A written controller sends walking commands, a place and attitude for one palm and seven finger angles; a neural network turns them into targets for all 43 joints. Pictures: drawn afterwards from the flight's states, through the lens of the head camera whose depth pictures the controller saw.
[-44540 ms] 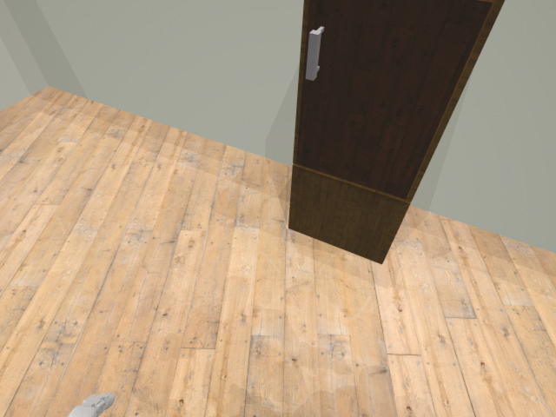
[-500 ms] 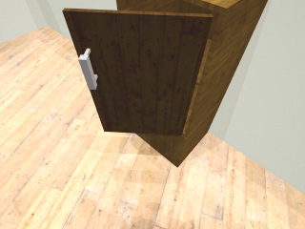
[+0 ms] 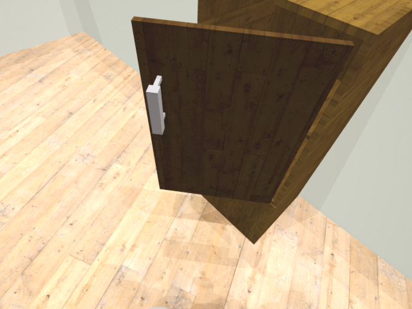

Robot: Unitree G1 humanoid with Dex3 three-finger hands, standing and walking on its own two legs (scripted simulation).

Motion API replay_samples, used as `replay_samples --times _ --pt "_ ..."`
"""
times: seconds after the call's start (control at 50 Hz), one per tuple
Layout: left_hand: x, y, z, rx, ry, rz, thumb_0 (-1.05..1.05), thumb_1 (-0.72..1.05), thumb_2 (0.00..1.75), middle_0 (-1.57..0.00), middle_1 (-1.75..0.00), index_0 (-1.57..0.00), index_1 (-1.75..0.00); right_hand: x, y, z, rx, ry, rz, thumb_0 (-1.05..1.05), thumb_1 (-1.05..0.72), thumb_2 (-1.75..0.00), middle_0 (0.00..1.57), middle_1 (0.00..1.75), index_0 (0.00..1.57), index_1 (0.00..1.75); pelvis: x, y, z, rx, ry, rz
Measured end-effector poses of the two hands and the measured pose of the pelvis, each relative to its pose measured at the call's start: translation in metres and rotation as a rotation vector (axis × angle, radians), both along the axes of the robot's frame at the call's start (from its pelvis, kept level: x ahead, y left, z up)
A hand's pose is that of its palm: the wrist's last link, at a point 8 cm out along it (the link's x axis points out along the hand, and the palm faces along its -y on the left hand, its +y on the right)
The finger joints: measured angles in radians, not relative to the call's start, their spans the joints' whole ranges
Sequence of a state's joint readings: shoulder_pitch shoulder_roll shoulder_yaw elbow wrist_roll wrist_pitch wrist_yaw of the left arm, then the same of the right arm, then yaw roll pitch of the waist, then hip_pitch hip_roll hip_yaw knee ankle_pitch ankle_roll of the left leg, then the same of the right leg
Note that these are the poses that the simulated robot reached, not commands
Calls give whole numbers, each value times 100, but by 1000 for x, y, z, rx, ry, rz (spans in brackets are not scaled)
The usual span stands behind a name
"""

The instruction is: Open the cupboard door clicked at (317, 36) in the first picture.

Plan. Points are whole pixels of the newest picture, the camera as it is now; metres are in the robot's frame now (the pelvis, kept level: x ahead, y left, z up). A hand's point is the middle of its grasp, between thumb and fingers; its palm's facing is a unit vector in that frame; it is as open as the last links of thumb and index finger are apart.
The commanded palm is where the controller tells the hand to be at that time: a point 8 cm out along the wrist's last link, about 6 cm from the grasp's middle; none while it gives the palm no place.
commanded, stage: come to a stop and stand still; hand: left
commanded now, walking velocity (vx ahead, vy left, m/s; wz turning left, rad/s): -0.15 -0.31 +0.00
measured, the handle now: (158, 105) +0.51 +0.16 +0.10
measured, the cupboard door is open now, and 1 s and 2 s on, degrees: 39 39 39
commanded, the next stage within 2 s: look again from close up in 1.94 s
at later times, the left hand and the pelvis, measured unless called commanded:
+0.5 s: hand out of the picture +0.01 +0.16 -0.15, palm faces +0.02 -0.97 -0.23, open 7.3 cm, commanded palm none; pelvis -0.03 -0.02 +0.02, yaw +0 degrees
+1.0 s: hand out of the picture -0.08 +0.15 -0.16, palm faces +0.01 -0.99 -0.17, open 7.4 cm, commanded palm none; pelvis -0.06 -0.01 +0.01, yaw -1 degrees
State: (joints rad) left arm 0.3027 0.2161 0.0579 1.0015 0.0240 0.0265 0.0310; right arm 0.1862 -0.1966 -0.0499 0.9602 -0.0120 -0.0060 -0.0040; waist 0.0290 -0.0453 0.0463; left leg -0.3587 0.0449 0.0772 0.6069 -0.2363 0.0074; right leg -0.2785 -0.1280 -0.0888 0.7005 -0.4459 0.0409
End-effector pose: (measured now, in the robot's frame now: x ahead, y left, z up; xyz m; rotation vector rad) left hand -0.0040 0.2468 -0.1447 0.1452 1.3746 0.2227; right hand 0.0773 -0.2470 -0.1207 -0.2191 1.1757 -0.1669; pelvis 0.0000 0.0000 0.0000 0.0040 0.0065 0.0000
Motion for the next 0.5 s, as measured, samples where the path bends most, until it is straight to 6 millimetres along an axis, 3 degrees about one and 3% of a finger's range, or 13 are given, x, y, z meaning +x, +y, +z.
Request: replay_samples --times 0.12,0.18,0.26,0.36,0.5 --pt "8 13 2 -8 10 -2 0 92 90 -20 -30 -19 -30 0 35 8 16 15 19 1 -91 -89 19 30 20 29 2 10 9 -1 2 2" --pt "14 8 9 -24 1 -23 0 92 90 -20 -30 -19 -30 -4 37 9 20 11 -3 0 -93 -89 20 30 20 30 -3 12 14 -7 10 -6" --pt "22 -2 16 -32 -19 -55 0 91 90 -20 -30 -19 -30 -21 31 5 32 25 -34 0 -93 -89 20 30 20 30 -13 9 16 -8 16 -20" --pt "27 -21 20 -11 -83 -84 0 92 90 -20 -30 -19 -30 -58 9 -11 57 72 -80 0 -92 -89 20 30 20 30 -25 -6 10 15 13 -23" --pt "8 -42 29 5 -106 -74 0 93 90 -20 -30 -20 -30 -107 -7 -13 86 191 -112 1 -91 -89 20 30 20 29 -32 -24 16 6 -10 -5"
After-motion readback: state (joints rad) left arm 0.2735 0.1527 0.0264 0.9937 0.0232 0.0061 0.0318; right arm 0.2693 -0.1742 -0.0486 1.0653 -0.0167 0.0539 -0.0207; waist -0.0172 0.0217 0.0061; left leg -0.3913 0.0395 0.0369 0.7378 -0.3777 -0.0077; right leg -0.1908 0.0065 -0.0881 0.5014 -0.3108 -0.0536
